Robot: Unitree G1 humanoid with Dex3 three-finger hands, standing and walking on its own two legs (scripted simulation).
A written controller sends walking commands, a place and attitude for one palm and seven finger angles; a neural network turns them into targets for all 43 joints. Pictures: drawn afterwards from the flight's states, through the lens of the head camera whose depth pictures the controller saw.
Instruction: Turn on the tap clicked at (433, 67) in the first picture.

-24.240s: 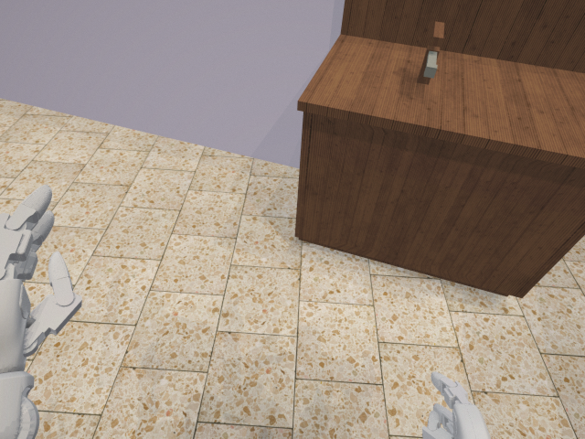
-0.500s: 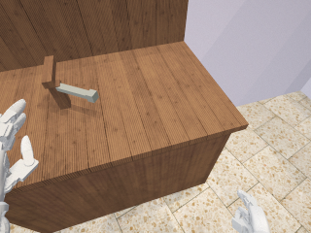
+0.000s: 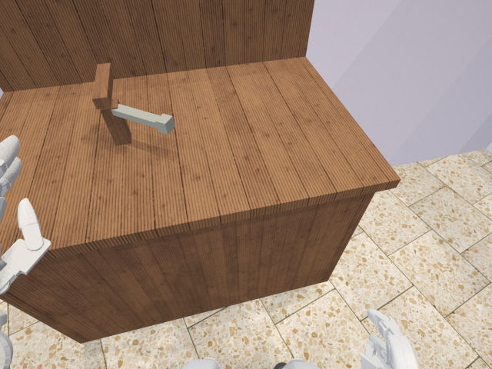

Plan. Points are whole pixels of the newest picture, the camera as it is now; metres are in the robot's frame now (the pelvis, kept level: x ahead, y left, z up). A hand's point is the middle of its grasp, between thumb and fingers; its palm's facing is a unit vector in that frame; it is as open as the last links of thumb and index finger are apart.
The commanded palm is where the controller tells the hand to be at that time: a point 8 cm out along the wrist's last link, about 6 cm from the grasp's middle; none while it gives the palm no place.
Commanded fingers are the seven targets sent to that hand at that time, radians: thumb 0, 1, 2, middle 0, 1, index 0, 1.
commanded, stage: step back with the hand held close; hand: left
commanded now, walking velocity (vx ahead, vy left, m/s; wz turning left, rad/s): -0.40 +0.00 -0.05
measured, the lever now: (165, 124) +0.55 +0.21 +0.08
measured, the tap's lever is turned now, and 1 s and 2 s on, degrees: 53 53 53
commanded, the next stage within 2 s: stop stepping back and stand still in 0.50 s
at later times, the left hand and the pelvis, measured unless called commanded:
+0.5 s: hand (90, 296) +0.16 +0.16 +0.19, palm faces +0.30 -0.88 -0.37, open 7.4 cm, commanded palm +0.09 +0.23 +0.20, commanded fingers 0.00 0.90 0.90 -0.20 -0.30 -0.20 -0.30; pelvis -0.08 -0.04 +0.02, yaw -2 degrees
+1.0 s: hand out of the picture +0.07 +0.17 +0.19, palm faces +0.33 -0.83 -0.45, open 7.4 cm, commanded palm +0.02 +0.21 +0.20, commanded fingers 0.00 0.90 0.90 -0.20 -0.30 -0.20 -0.30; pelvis -0.15 -0.06 +0.01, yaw -3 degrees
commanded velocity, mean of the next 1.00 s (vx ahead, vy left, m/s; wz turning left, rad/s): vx -0.16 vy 0.01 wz -0.03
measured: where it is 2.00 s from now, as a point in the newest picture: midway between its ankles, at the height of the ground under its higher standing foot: outside the picture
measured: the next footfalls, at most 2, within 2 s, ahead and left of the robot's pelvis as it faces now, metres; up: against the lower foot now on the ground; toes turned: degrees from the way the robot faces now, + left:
right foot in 0.38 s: -0.09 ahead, -0.14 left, +0.00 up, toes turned -1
left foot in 0.68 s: -0.10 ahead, +0.06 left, +0.00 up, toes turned +0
